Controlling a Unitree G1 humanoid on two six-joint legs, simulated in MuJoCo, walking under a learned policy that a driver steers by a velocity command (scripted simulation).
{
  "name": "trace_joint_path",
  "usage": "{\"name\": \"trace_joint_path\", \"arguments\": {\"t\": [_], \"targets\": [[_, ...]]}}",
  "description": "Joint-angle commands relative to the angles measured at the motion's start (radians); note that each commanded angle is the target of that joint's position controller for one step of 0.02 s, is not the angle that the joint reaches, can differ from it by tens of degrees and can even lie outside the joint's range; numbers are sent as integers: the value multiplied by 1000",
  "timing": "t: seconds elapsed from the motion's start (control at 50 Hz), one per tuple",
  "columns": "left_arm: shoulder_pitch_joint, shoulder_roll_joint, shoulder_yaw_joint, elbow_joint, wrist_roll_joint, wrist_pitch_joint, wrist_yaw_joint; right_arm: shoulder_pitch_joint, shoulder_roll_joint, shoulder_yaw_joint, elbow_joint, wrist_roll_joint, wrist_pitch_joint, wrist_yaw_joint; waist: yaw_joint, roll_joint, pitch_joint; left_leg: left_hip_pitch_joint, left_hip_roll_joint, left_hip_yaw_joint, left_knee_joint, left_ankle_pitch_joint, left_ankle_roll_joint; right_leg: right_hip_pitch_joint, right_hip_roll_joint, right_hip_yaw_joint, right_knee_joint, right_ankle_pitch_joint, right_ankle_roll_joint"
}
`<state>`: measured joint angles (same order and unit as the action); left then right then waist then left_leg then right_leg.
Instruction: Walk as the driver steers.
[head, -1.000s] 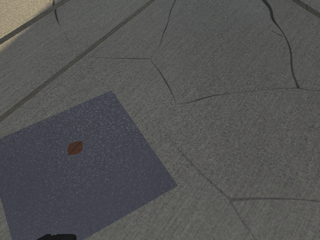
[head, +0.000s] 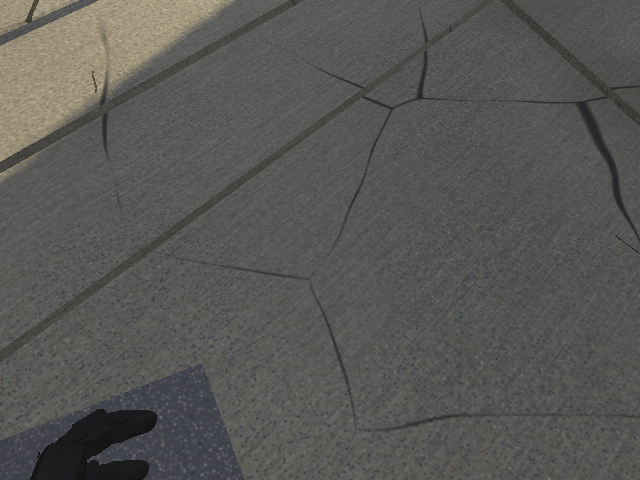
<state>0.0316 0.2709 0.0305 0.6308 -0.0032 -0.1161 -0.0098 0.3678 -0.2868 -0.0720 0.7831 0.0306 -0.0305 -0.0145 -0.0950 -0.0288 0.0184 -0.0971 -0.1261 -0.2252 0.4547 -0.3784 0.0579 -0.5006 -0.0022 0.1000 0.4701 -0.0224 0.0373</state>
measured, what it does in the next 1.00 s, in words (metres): walks ahead: right foot, then left foot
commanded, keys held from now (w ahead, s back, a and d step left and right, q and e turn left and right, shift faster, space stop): w+q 0.12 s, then w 0.28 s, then w+e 0.22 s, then q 0.38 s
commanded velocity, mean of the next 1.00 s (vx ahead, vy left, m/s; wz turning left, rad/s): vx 0.40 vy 0.00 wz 0.20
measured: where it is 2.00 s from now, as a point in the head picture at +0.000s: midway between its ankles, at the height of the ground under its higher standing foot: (270, 476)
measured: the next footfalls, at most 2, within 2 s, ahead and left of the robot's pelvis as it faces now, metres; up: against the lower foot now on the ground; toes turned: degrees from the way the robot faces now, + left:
right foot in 0.02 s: +0.18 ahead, -0.13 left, +0.00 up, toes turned +6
left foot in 0.50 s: +0.39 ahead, +0.17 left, +0.00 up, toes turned +10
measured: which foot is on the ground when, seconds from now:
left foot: down 0.00-0.04, up 0.06-0.48, down 0.50-0.96, up 0.98-1.00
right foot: up 0.00-0.00, down 0.02-0.52, up 0.54-0.92, down 0.94-1.00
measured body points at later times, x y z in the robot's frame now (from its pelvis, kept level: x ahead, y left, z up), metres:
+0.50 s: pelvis +0.25 +0.03 +0.00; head +0.28 +0.04 +0.45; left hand +0.18 +0.31 -0.13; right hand +0.53 -0.15 -0.07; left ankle +0.35 +0.16 -0.73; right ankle +0.14 -0.13 -0.73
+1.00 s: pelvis +0.45 +0.05 +0.00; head +0.49 +0.04 +0.44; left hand +0.62 +0.33 -0.09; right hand +0.55 -0.23 -0.13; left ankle +0.35 +0.16 -0.71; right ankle +0.57 -0.04 -0.73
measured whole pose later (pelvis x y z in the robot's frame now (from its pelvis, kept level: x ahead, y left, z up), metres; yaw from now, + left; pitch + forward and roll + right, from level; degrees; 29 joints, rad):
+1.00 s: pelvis +0.45 +0.05 +0.00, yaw +12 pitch +2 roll +2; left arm 0.03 0.26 0.03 0.74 0.03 -0.05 0.00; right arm 0.29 -0.30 -0.07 0.83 0.02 -0.02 -0.02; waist -0.07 0.00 0.04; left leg -0.27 -0.04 -0.05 0.77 -0.53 0.00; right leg -0.45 -0.02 0.00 0.52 -0.10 -0.02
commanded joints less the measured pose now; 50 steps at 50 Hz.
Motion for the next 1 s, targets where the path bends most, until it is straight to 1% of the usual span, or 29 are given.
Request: {"name": "trace_joint_path", "arguments": {"t": [0.02, 0.04, 0.06, 0.08, 0.1, 0.12, 0.14, 0.2, 0.26, 0.32, 0.38, 0.44, 0.48, 0.5, 0.52, 0.54, 0.56, 0.58, 0.6, 0.64, 0.7, 0.74, 0.78, 0.86, 0.92, 0.94, 0.96, 0.98, 1.0], "targets": [[183, 173, 72, -31, 12, -25, 10, -48, -85, -16, -82, -13, -12, 2, 161, 102, -165, -144, 163, -150, 197, 290, 67, 430, -88, 45, -20, -46, -92], [306, 251, 91, -19, 33, -20, 18, 40, -22, 4, -101, -7, -20, 4, 167, -97, -313, -406, 40, -12, 517, 37, 0, 777, -308, 341, -29, -125, -215], [364, 249, 97, 15, 13, -5, 8, 90, -52, 9, -121, 9, -26, 4, 154, -316, -362, -627, 49, 52, 736, -232, -25, 861, -446, 697, -122, -384, -307], [313, 166, 76, -4, 5, -1, 9, 39, -137, -12, -106, 14, -22, 3, 171, -169, -227, -697, 109, 33, 831, -155, -35, 751, -411, 635, -162, -518, -275], [269, 132, 65, -8, 7, 7, 12, -46, -156, -20, -120, 4, -14, 3, 175, -87, -121, -702, 140, 71, 851, -71, -41, 630, -366, 479, -171, -457, -236], [225, 114, 56, -3, 12, 11, 11, -85, -144, -21, -133, -7, -11, 4, 155, -46, -54, -677, 168, 87, 818, -12, -46, 516, -320, 364, -196, -338, -221], [205, 95, 48, 8, 17, 10, 10, -99, -125, -23, -139, -11, -9, 7, 135, -55, -19, -646, 192, 89, 774, 27, -46, 442, -281, 286, -222, -255, -215], [204, 93, 49, 44, 11, -2, -2, -84, -62, -11, -137, -6, -1, 14, 106, -82, -2, -574, 205, 116, 680, 74, -51, 351, -232, 146, -286, -117, -231], [218, 132, 62, 78, 3, -6, -4, -154, -41, 2, -157, -20, -7, 19, 109, -46, 0, -595, 218, 124, 505, 173, -60, 378, -241, 71, -312, 11, -257], [229, 159, 67, 103, -9, 5, -1, -245, -25, 17, -170, -21, -23, 35, 136, -38, 6, -530, 218, 177, 302, 316, -60, 374, -214, -17, -318, 57, -240], [291, 188, 72, 141, -21, 18, -1, -337, -32, 21, -195, -13, -32, 46, 171, -45, 20, -473, 195, 212, 183, 356, -56, 397, -224, -37, -307, 42, -228], [327, 205, 75, 176, -34, 34, -1, -382, -57, 14, -221, -10, -40, 51, 162, -59, 38, -436, 175, 216, 98, 277, -25, 455, -262, -2, -260, 86, -213], [307, 216, 74, 186, -39, 45, 4, -269, -97, -8, -192, -16, -47, 47, 78, -60, -18, -238, 136, 245, 11, 280, 7, 443, -241, -18, -132, 256, -181], [313, 188, 62, 189, -34, 45, 5, -130, -147, -35, -150, -23, -47, 37, 14, -39, -110, -15, 138, 239, 5, 300, 32, 375, -186, -58, 40, 313, -150], [304, 119, 33, 158, -4, 38, 4, 57, -232, -59, -125, -41, -42, 22, -59, 82, -273, 289, 352, 18, 39, 337, 100, 168, -120, -105, 361, 33, -100], [410, 28, 6, 142, -12, 23, 5, 73, -280, -63, -121, -49, -34, 20, 1, 320, -378, 492, 558, -384, -72, 149, 228, -158, 21, -86, 659, -558, -51], [359, 141, 35, 159, -35, 17, 4, 69, -188, -41, -120, -40, -35, 22, -37, 206, -316, 417, 532, -402, -123, 30, 215, -248, -18, 21, 780, -559, -51], [298, 170, 48, 136, -46, 16, 2, 13, -148, -26, -115, -30, -39, 24, -18, 186, -190, 314, 501, -254, -144, 43, 181, -298, -58, 9, 793, -471, -58], [264, 159, 48, 134, -38, 21, 6, -53, -116, -15, -115, -29, -43, 27, 14, 144, -128, 200, 455, -153, -176, 98, 158, -269, -95, -8, 761, -388, -55], [262, 134, 52, 136, -21, 40, 10, -138, -73, -3, -109, -41, -58, 34, 75, 152, -45, 23, 394, -21, -242, 297, 146, -173, -127, -7, 700, -293, -41], [280, 78, 41, 135, 2, 60, 15, -167, -88, -8, -75, -37, -74, 35, 138, 107, -34, -71, 371, 98, -244, 753, 178, -87, -111, -45, 595, -273, -8], [219, 48, 25, 116, 16, 57, 14, -178, -110, -14, -58, -30, -65, 24, 135, 100, -28, -94, 336, 163, -235, 853, 171, -60, -104, -71, 430, -181, 6], [145, 35, 14, 103, 16, 53, 5, -154, -135, -21, -40, -28, -50, 14, 106, 108, -39, -105, 302, 198, -220, 854, 151, 7, -70, -88, 268, -63, 7], [57, 93, 26, 75, 9, 55, -1, -100, -182, -36, -4, -9, -22, 3, 86, 127, -59, -46, 327, 122, -144, 738, 127, 57, -27, -52, 115, -6, -7], [123, 138, 48, 99, 20, 49, 3, -132, -160, -32, -7, 1, -8, -9, 136, 117, -90, -63, 291, 68, -11, 551, 70, 210, -16, -56, -26, 81, -49], [152, 182, 62, 106, 29, 46, 12, -99, -118, -21, -8, -10, -8, -10, 130, 57, -128, -113, 220, 97, 94, 434, 29, 332, -81, -23, -51, 309, -80], [191, 243, 72, 92, 46, 53, 25, -31, -49, 1, -22, -38, -12, -7, 110, -133, -229, -303, 119, 154, 339, 10, -27, 575, -296, 144, 16, 697, -173], [206, 220, 69, 86, 42, 72, 25, 66, -35, 7, -7, -20, -5, -11, 110, -278, -329, -451, 57, 174, 566, -372, -69, 669, -460, 325, -18, 659, -314], [186, 176, 58, 72, 28, 81, 21, 56, -130, -19, 4, -6, 12, -15, 123, -176, -313, -479, 100, 124, 691, -329, -84, 596, -426, 328, -76, 412, -322]]}}
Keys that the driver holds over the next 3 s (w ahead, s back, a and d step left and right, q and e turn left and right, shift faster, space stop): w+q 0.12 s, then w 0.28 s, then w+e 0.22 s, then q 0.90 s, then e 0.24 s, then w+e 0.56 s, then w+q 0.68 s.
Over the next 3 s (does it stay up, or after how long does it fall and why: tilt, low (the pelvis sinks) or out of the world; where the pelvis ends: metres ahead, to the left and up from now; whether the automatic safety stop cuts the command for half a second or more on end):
stays up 1.03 0.15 0.01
